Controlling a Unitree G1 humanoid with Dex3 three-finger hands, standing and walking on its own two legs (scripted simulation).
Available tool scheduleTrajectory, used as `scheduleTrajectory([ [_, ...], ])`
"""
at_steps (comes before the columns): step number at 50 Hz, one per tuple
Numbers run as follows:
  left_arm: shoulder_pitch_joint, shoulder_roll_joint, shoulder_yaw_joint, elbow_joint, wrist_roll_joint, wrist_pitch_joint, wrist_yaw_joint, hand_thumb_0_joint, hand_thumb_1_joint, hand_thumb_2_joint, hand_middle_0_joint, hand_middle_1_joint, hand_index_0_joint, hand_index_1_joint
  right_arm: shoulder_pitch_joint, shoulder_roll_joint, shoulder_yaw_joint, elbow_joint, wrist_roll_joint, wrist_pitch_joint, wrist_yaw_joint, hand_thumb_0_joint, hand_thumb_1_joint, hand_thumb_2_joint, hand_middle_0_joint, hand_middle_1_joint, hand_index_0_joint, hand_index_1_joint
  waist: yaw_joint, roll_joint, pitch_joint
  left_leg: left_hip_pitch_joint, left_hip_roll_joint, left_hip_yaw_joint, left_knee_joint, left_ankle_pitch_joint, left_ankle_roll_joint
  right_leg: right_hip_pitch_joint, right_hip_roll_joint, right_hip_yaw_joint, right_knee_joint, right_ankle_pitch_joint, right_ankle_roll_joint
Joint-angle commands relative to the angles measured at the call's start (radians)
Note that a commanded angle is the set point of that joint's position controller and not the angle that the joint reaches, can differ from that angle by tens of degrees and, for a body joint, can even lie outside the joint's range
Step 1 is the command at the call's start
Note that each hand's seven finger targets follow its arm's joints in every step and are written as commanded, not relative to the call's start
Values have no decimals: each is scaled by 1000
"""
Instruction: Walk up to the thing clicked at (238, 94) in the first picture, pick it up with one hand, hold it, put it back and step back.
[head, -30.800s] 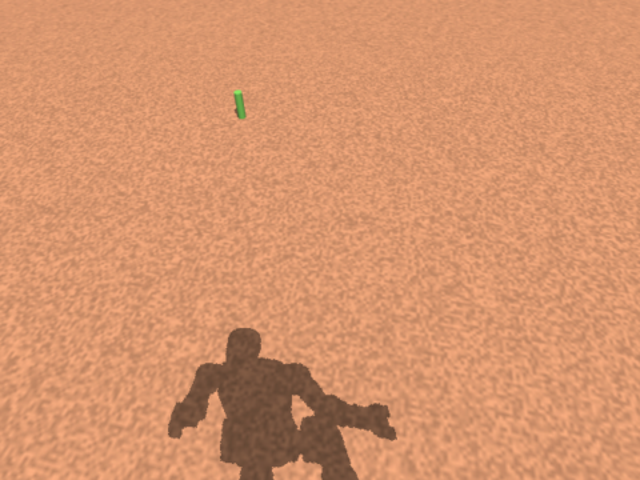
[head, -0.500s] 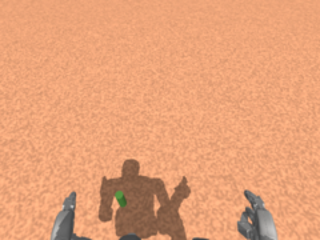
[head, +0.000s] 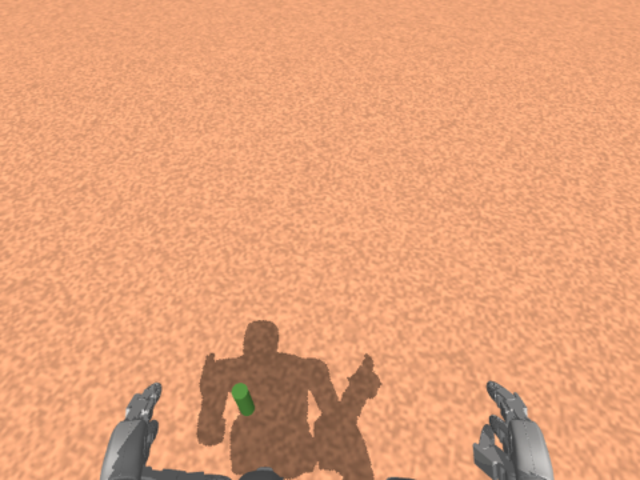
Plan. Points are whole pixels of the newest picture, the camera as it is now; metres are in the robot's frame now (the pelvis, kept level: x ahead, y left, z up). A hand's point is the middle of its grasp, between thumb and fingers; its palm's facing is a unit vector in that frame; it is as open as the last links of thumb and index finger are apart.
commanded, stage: stand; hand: left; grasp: from the side
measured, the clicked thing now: (243, 400) +0.42 +0.22 -0.65
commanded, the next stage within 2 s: none
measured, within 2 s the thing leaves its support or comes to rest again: neither
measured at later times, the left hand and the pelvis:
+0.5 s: hand out of the picture +0.07 +0.25 -0.11, palm faces -0.02 -0.93 -0.35, open 7.5 cm; pelvis -0.01 +0.01 +0.04, yaw +0 degrees
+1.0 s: hand out of the picture +0.04 +0.26 -0.10, palm faces -0.02 -0.94 -0.35, open 7.3 cm; pelvis -0.02 +0.01 +0.06, yaw +0 degrees
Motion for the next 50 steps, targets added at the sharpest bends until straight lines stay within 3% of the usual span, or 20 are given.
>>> scheduleTrajectory([
  [1, -23, 100, 60, -203, 10, -56, 6, 0, 320, 900, -200, -300, -200, -301, -68, -120, -45, -163, -5, -56, -14, 0, -900, -900, 200, 300, 200, 300, 5, -3, -111, 116, -28, 18, -161, 209, 12, 18, 31, -26, -146, 202, -18],
  [3, -60, 122, 76, -249, 8, -61, 11, 0, 480, 900, -200, -300, -200, -301, -64, -119, -46, -160, -4, -57, -16, 0, -900, -900, 200, 300, 200, 300, 6, 24, -91, 117, -29, 24, -166, 186, 10, 1, 29, -22, -151, 183, -20],
  [4, -200, 226, 99, 102, 103, -174, -39, 0, 560, 900, -200, -300, -200, -301, -127, -275, -90, 59, -114, 11, 44, 0, -900, -900, 200, 300, 200, 300, 36, -87, 52, 148, 12, -44, -203, 315, 55, 103, -50, 71, -179, 256, -78],
  [5, -157, 235, 106, 255, 113, -220, -64, 0, 640, 900, -200, -300, -200, -301, -112, -263, -99, 105, -125, 39, 81, 0, -900, -900, 200, 300, 200, 300, 39, -127, -11, 185, 7, -9, -180, 328, 72, 144, -74, 106, -192, 312, -98],
  [7, -178, 255, 97, 319, 105, -265, -89, 0, 800, 900, -200, -300, -200, -301, -125, -247, -99, 118, -104, 62, 112, 0, -900, -900, 200, 300, 200, 300, 23, -111, 14, 187, -2, -23, -216, 284, 86, 132, -80, 135, -222, 291, -107],
  [9, -206, 261, 90, 387, 75, -288, -103, 0, 900, 900, -200, -300, -200, -301, -114, -243, -96, 139, -74, 61, 143, 0, -900, -900, 200, 300, 200, 300, 22, -42, -20, 250, -2, -25, -252, 245, 90, 169, -85, 129, -226, 253, -90],
  [13, -220, 250, 82, 532, 55, -300, -109, 0, 900, 900, -200, -300, -200, -301, -145, -255, -107, 203, -60, 66, 165, 0, -900, -900, 200, 300, 200, 300, 47, -3, -3, 279, 18, -65, -340, 223, 83, 197, -71, 96, -259, 227, -67],
  [17, -255, 268, 81, 644, 57, -310, -105, 0, 900, 900, -200, -300, -200, -301, -159, -263, -107, 256, -61, 76, 166, 0, -900, -900, 200, 300, 200, 300, 40, -7, 34, 288, 27, -73, -406, 196, 78, 244, -74, 93, -312, 239, -59],
  [21, -259, 282, 77, 742, 48, -316, -102, 0, 900, 900, -200, -300, -200, -301, -139, -268, -104, 320, -54, 83, 165, 0, -900, -900, 200, 300, 200, 300, 33, -33, 60, 345, 26, -63, -431, 278, 67, 275, -93, 107, -374, 308, -58],
  [28, -268, 295, 66, 886, 37, -305, -99, 0, 900, 900, -200, -300, -200, -301, -138, -293, -93, 417, -44, 94, 162, 0, -900, -900, 200, 300, 200, 300, 28, -21, 98, 406, 48, -81, -549, 284, 50, 345, -100, 107, -473, 303, -42],
  [33, -281, 303, 58, 962, 36, -304, -103, 0, 900, 900, -200, -300, -200, -301, -148, -303, -89, 472, -39, 101, 162, 0, -900, -900, 200, 300, 200, 300, 26, -18, 125, 421, 52, -83, -616, 230, 42, 374, -101, 102, -536, 267, -33],
  [38, -299, 310, 55, 1013, 35, -305, -105, 0, 900, 900, -200, -300, -200, -301, -160, -305, -85, 512, -35, 98, 162, 0, -900, -900, 200, 300, 200, 300, 28, -30, 117, 457, 58, -81, -643, 275, 35, 401, -114, 107, -568, 293, -30],
  [50, -335, 319, 51, 1080, 35, -302, -110, 0, 900, 900, -200, -300, -200, -301, -186, -316, -80, 563, -30, 102, 166, 0, -900, -900, 200, 300, 200, 300, 29, -31, 143, 453, 57, -78, -696, 217, 26, 403, -112, 101, -613, 251, -20],
])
